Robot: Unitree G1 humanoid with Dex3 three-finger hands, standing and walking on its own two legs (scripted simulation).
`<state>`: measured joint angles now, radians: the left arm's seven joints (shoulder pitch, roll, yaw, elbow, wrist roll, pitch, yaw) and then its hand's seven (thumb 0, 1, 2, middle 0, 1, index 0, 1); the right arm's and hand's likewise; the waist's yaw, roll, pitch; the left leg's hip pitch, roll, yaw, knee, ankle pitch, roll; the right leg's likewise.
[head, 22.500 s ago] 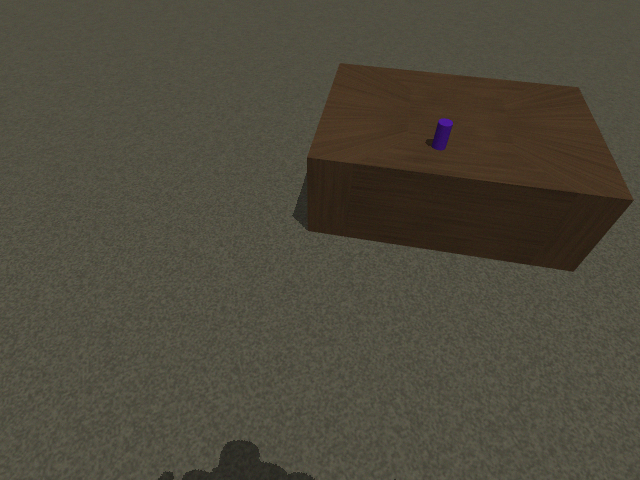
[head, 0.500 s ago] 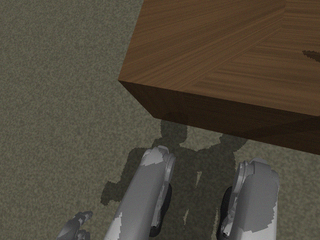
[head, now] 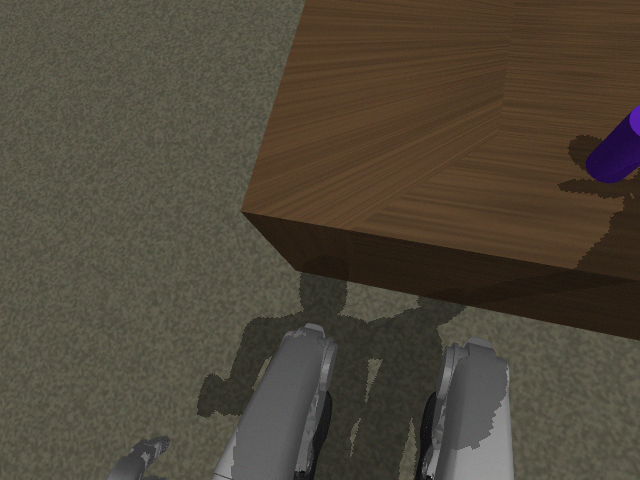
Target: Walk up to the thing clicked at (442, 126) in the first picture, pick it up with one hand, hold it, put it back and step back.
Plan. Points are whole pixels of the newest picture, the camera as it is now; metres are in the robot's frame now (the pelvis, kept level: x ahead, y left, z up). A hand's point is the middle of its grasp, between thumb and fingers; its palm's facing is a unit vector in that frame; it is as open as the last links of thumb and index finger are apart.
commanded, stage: rise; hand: right
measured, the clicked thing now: (628, 146) +0.54 -0.31 -0.07
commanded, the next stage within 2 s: home in 0.06 s
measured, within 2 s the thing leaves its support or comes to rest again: neither
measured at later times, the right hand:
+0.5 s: hand out of the picture +0.42 -0.44 +0.16, palm faces +0.52 +0.75 -0.41, open 17.1 cm
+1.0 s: hand out of the picture +0.24 -0.25 +0.16, palm faces +0.27 +0.92 -0.30, open 17.2 cm
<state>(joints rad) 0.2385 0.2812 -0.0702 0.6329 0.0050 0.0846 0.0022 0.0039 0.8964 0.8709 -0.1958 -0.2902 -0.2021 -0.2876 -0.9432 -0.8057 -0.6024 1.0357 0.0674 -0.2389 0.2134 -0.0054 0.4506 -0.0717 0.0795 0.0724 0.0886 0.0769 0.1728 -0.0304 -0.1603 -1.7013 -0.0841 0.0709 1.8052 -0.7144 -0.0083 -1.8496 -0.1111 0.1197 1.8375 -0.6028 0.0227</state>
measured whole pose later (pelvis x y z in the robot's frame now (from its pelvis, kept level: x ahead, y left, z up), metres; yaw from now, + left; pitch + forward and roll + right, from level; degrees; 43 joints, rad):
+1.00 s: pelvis +0.06 -0.02 +0.23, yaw -7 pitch +7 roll +2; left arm 0.23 0.20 -0.03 0.57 -0.05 0.02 0.10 0.01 0.89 0.90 -0.20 -0.29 -0.20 -0.30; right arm 0.20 -0.24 -0.04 0.42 0.04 0.02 -0.14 -0.01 0.49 -0.08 0.06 0.06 0.06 0.06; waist 0.02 -0.04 -0.08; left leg -0.47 0.00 0.00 0.79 -0.44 -0.03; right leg -0.60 -0.05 -0.01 0.84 -0.37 0.00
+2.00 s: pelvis +0.07 -0.02 +0.26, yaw -9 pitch -2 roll +0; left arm 0.21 0.29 0.02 0.97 0.03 0.03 0.02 0.01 0.90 0.90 -0.20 -0.30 -0.20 -0.31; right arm 0.24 -0.31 -0.02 0.93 -0.04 0.01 -0.04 0.00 0.56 -0.03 0.05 0.05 0.05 0.05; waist 0.01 -0.03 0.03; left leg -0.14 0.04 0.00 0.53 -0.34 -0.03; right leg -0.24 0.00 -0.01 0.52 -0.24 0.00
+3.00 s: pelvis +0.07 +0.00 +0.27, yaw -9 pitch -4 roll +0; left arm 0.13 0.32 -0.01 1.13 0.01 0.01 0.01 0.01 0.90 0.90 -0.20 -0.30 -0.20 -0.30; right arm 0.14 -0.32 0.01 1.10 -0.02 -0.01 -0.02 0.00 0.55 -0.03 0.05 0.05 0.06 0.05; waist 0.01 -0.02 0.05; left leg -0.05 0.01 0.02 0.36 -0.25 0.00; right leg -0.14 -0.03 0.00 0.35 -0.14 0.03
